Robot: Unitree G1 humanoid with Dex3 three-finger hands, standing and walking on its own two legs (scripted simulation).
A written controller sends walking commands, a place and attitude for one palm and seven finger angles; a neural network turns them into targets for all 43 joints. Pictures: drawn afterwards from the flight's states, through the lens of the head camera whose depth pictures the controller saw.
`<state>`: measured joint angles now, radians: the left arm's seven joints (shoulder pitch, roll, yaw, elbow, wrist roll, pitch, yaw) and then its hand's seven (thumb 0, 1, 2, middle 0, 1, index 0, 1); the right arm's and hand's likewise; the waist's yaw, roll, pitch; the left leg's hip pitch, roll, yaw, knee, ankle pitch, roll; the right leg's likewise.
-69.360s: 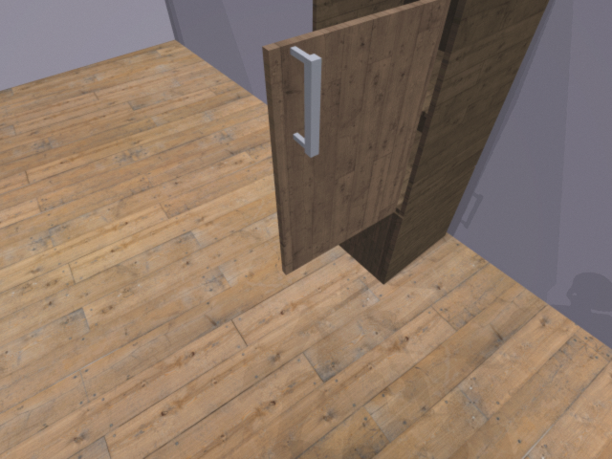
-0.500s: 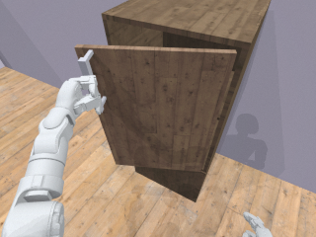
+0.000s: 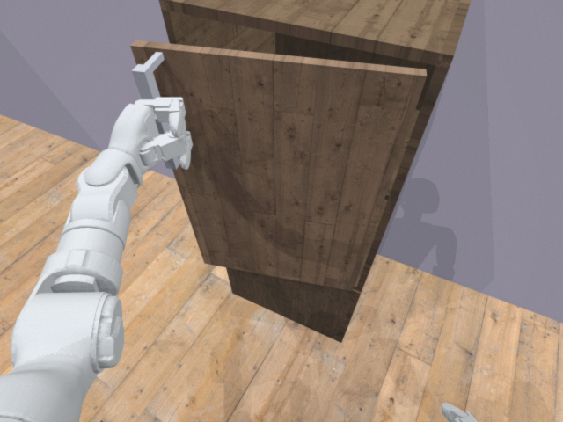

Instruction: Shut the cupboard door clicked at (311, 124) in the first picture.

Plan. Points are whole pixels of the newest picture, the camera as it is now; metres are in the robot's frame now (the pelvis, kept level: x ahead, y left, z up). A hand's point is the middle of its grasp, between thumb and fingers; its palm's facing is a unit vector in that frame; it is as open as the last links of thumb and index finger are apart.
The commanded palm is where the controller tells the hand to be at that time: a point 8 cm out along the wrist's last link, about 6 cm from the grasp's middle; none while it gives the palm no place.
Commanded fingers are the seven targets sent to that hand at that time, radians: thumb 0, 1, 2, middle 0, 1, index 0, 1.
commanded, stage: push the door shut along its arc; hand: left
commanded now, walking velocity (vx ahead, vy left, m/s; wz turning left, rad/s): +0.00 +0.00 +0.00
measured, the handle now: (165, 115) +0.53 +0.17 +0.17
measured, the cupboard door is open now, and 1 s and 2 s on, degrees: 13 2 0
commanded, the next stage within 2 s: pull the fist back off the door in 0.98 s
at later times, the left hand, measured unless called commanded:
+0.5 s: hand (217, 119) +0.49 +0.09 +0.18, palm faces -0.34 -0.94 -0.01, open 3.1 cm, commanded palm +0.50 +0.14 +0.17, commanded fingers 0.00 0.90 0.90 -1.30 -1.50 -1.30 -1.50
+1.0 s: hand (243, 102) +0.53 +0.05 +0.18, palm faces -0.41 -0.91 -0.02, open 3.1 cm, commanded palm +0.56 +0.09 +0.17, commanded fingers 0.00 0.90 0.90 -1.30 -1.50 -1.30 -1.50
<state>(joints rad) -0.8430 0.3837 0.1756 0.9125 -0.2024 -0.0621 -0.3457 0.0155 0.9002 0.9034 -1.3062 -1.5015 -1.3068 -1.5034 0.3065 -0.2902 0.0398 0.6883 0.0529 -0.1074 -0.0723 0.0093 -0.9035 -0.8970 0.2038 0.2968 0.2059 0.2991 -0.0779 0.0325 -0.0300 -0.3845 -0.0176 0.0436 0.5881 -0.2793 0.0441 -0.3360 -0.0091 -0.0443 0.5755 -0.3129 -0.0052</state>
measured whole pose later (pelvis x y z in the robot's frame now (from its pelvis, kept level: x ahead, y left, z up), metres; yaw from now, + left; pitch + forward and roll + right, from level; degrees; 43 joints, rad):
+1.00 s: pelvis +0.00 -0.01 -0.02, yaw +0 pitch +15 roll -1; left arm -1.34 0.51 0.18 1.36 -0.13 -0.13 -0.45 0.00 0.95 0.96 -1.30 -1.50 -1.30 -1.50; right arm 0.40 -0.31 0.01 0.76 0.00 -0.10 -0.06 0.01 -0.90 -0.90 0.21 0.30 0.21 0.30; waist -0.21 0.03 -0.05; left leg -0.68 0.01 0.03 0.74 -0.33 0.03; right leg -0.63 0.02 -0.06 0.72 -0.35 -0.03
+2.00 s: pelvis +0.01 -0.02 +0.00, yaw -1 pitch +5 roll +0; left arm -0.83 0.12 0.11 0.80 -0.10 -0.06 0.10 0.02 0.90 0.90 -1.30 -1.50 -1.30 -1.50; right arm 0.29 -0.27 -0.01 0.69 0.03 -0.07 0.00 0.01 -0.91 -0.90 0.20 0.30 0.20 0.30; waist -0.06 0.05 -0.08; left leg -0.38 0.01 0.05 0.58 -0.30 0.02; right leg -0.34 0.02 -0.03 0.57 -0.33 -0.03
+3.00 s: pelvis +0.00 -0.01 +0.01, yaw +0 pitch -5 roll +0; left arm 0.17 0.30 0.17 -0.21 -0.07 -0.05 0.08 0.01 0.89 0.90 -0.83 -0.98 -0.83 -0.98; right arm 0.18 -0.22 0.05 0.63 0.01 0.00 -0.06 0.01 -0.90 -0.90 0.20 0.30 0.21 0.30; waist 0.05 0.09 0.00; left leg -0.11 -0.01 0.04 0.40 -0.21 0.03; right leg -0.06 0.00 -0.04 0.38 -0.24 -0.01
